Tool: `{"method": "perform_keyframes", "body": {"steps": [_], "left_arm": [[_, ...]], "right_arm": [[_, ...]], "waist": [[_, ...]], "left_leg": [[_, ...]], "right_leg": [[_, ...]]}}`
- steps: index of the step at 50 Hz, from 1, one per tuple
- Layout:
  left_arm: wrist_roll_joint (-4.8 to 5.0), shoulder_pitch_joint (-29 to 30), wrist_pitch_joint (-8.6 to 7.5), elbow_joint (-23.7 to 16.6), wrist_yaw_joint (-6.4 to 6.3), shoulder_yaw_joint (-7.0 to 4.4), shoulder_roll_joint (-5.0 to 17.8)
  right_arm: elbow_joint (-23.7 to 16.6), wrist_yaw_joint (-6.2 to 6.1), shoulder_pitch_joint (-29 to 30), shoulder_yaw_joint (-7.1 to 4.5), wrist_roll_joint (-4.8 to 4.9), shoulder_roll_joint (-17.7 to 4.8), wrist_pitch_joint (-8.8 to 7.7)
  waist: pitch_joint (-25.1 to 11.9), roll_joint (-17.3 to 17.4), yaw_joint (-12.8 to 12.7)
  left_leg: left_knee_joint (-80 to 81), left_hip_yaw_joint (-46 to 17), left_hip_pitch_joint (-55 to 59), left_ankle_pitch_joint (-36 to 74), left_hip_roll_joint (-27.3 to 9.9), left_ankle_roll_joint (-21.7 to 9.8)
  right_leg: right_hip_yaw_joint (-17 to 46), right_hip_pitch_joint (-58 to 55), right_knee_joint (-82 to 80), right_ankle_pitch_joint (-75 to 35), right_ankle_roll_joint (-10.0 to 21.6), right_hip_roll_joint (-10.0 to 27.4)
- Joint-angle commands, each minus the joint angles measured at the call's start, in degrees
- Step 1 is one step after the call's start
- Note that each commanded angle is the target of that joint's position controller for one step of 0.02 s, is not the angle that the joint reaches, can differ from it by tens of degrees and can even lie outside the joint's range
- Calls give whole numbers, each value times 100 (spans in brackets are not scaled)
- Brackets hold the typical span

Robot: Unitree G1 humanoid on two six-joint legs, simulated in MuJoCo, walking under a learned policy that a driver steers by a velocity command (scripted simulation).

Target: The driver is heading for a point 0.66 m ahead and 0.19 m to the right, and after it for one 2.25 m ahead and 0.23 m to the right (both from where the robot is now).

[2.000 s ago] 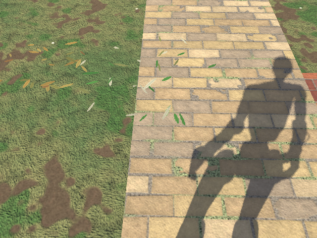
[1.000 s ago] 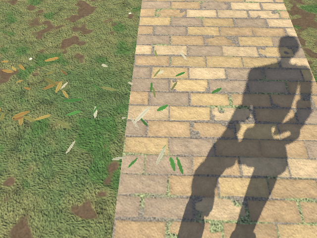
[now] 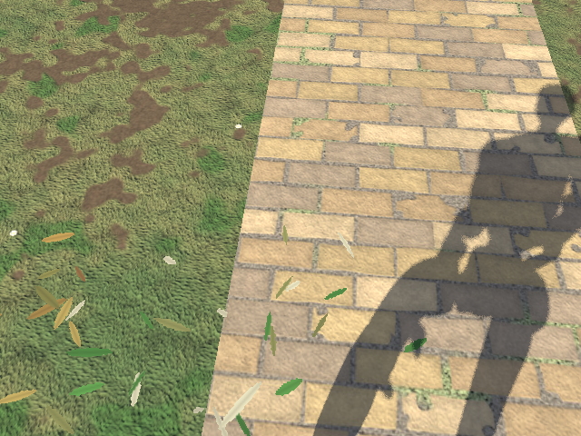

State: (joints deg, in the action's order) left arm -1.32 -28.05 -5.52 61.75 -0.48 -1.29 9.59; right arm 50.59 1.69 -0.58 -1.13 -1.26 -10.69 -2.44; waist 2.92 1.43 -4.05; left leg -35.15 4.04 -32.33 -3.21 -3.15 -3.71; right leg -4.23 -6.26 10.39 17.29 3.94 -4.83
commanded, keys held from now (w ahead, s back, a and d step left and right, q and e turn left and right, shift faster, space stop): w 0.04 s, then w+e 0.86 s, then w+q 0.10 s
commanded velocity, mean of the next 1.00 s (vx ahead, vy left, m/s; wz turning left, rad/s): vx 0.50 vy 0.00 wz -0.41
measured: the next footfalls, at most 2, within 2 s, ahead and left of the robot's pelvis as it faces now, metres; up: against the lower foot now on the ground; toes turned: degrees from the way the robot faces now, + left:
left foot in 0.06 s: +0.21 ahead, +0.10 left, +0.00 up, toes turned +4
right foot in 0.64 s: +0.45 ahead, -0.10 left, +0.00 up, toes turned -22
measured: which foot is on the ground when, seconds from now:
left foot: up 0.00-0.04, down 0.06-0.62, up 0.64-1.00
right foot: down 0.00-0.08, up 0.10-0.62, down 0.64-1.00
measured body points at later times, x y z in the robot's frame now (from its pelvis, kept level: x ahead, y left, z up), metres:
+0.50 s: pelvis +0.26 +0.02 +0.00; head +0.28 +0.02 +0.45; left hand +0.44 +0.22 -0.13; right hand +0.16 -0.19 -0.14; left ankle +0.17 +0.10 -0.74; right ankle +0.39 -0.12 -0.69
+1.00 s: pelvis +0.50 -0.08 +0.01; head +0.52 -0.11 +0.46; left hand +0.61 +0.18 -0.12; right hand +0.56 -0.37 -0.11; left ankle +0.73 +0.01 -0.67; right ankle +0.42 -0.08 -0.74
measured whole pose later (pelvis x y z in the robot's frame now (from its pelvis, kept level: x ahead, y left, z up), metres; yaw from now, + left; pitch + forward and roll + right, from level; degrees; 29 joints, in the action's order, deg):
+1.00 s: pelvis +0.50 -0.08 +0.01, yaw -28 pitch +1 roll +0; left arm -0.1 -22.5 -3.7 54.4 0.0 -3.8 14.0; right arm 45.6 1.3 -4.1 -2.6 -2.2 -13.8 -1.5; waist 2.6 2.3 -3.4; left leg -45.7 -0.6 -38.6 -2.8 -7.1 1.8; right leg 4.2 0.9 13.6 13.0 8.0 -8.6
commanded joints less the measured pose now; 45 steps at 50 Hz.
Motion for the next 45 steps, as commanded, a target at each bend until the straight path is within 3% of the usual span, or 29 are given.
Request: {"method": "perform_keyframes", "body": {"steps": [1,2,3,4,5,6,7,8,10,12,16,20,25,28,30,31,32,33,34,35,36,37,38,40,42,45], "left_arm": [[-39,-190,-10,-64,-78,-170,899],[-35,-113,3,-59,-76,-183,945],[2,-51,18,-74,-55,-163,896],[72,2,0,-269,-26,-93,717],[296,-717,27,-313,8,-3,152],[127,-299,71,-255,-26,-179,800],[109,198,63,-418,1,-207,777],[97,410,63,-449,20,-191,638],[-34,359,215,-413,89,-206,465],[-52,420,343,-472,151,-225,352],[-33,1206,459,-794,224,-238,340],[-2,2053,433,-1119,286,-177,292],[-37,2843,414,-1472,322,-113,296],[-59,2639,415,-1478,305,-174,420],[-72,1908,407,-1284,269,-275,592],[-95,1276,366,-1098,239,-363,732],[-172,470,333,-895,173,-528,1130],[-168,577,344,-980,108,-672,1765],[2,363,432,-1005,106,-682,1817],[42,748,451,-978,55,-625,1628],[75,1033,427,-1014,49,-552,1313],[81,1308,378,-1068,35,-500,1135],[123,1421,321,-1095,12,-446,1002],[163,1284,187,-1075,20,-422,1049],[159,1047,137,-1043,34,-457,1231],[141,608,160,-1021,51,-454,1259]], "right_arm": [[-325,-50,50,-139,6,-492,-148],[-132,-90,-538,-195,0,-564,-186],[202,-146,-1514,-282,-51,-707,-250],[400,-221,-2578,-422,-203,-1174,-305],[405,-191,-2773,-535,-241,-1642,-271],[330,-149,-2344,-492,-13,-1320,-195],[233,-135,-1710,-385,23,-972,-208],[209,-114,-1411,-311,10,-670,-260],[321,-174,-1368,-219,25,-370,-336],[446,-205,-1663,-213,51,-395,-431],[557,-241,-2052,-235,48,-537,-480],[636,-280,-2322,-194,40,-507,-473],[813,-374,-2814,-216,20,-655,-397],[820,-433,-2744,-260,-2,-821,-312],[760,-441,-2606,-319,-23,-996,-226],[696,-409,-2539,-345,-7,-1069,-180],[537,-364,-2384,-349,24,-1068,-175],[146,-229,-2559,-221,62,-334,-209],[-141,-180,-1799,-307,59,-809,-293],[-311,-151,-1365,-290,99,-807,-387],[-281,-161,-1424,-287,113,-827,-446],[-204,-187,-1525,-300,55,-804,-403],[-192,-181,-1675,-289,-62,-746,-287],[-245,-135,-1699,-282,-155,-642,-79],[-408,-107,-1376,-266,-149,-605,21],[-729,-92,-568,-259,-118,-679,63]], "waist": [[229,-543,369],[-74,-544,609],[-571,-346,994],[-1309,124,1339],[-1955,1344,1003],[-1545,341,956],[-726,174,724],[-324,-7,594],[-83,168,326],[-82,168,240],[135,182,270],[321,188,406],[416,207,616],[201,378,412],[-228,496,90],[-580,425,-175],[-1011,-13,-599],[-1374,-1339,-122],[-1523,-680,-384],[-655,-404,-187],[-296,-30,70],[-109,197,333],[-140,155,506],[-233,31,610],[-174,-115,560],[-28,-327,270]], "left_leg": [[387,111,302,-580,253,-253],[577,196,1053,-675,455,-364],[891,155,2361,-426,488,-512],[958,-1131,3955,-853,-711,-816],[1614,-3802,5252,-1197,-2329,-1554],[1945,-3861,4634,-1628,-2088,-1388],[2132,-2922,3775,-1585,-1886,-1163],[2383,-2275,3095,-1084,-1636,-953],[2602,-1346,2425,-485,-1226,-599],[2659,-903,2359,134,-1153,-534],[2778,-194,2532,628,-1045,-403],[2751,352,2713,1199,-905,-283],[2469,758,3532,2112,-1138,-280],[1680,1047,3924,4093,-1246,-250],[403,1146,3973,5015,-1284,-290],[-676,1175,3647,4596,-1265,-252],[-2323,1199,2559,3114,-1114,-71],[-4433,988,-69,-2498,0,254],[-5047,-324,-988,-2677,426,283],[-4695,-565,-1412,-1999,-18,221],[-4118,-541,-1066,-1563,-203,218],[-3689,-550,-664,-1438,-329,273],[-3413,-567,-281,-1414,-385,371],[-3045,-500,-35,-1415,-380,523],[-2621,-398,-192,-1088,-367,635],[-1863,-348,-667,-439,-324,713]], "right_leg": [[611,-85,611,-4555,644,1804],[525,-27,1291,-5213,570,1724],[386,462,2400,-5041,457,1481],[239,1716,4058,-3211,351,1188],[-45,3706,6136,1162,126,109],[716,4111,6518,1034,223,374],[765,4199,6358,456,247,626],[750,4012,6075,84,232,823],[717,3594,5722,-158,145,991],[651,3596,5658,-311,99,980],[511,4380,5259,-1074,17,1086],[225,4486,4026,-1743,-29,998],[-306,4316,2888,-1582,178,800],[-577,3717,2664,-842,488,429],[-686,2890,2515,-262,763,51],[-599,2055,2128,-258,923,-101],[313,750,1603,-8,1214,398],[3236,-999,1348,-178,2060,2207],[4652,-1054,524,86,2324,2455],[3709,-433,358,-148,2054,2366],[3162,301,249,-842,1770,2138],[2644,835,215,-1560,1530,1820],[2266,1171,185,-2052,1428,1572],[1948,1406,195,-2716,1376,1327],[1811,1530,144,-2838,1299,1163],[1917,1326,100,-2774,1093,1070]]}}
Velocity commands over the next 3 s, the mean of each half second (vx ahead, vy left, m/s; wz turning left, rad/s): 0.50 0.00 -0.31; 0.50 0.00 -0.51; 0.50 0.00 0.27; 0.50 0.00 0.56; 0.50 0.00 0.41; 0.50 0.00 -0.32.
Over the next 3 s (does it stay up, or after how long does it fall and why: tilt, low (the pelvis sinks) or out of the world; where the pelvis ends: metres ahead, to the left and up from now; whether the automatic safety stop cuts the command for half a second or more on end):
stays up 1.55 -0.17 0.00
